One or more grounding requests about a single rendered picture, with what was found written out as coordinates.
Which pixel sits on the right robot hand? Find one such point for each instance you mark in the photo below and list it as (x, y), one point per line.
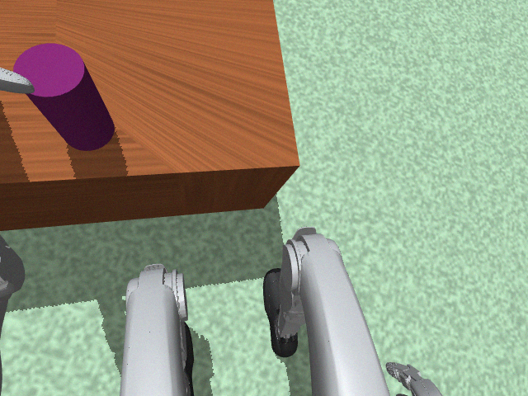
(412, 380)

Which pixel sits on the can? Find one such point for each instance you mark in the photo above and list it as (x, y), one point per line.
(66, 95)

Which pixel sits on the left robot hand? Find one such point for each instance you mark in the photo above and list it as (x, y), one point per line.
(14, 82)

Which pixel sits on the left robot arm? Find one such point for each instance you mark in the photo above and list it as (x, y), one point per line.
(12, 276)

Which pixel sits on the right robot foot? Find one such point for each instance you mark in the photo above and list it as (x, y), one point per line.
(281, 346)

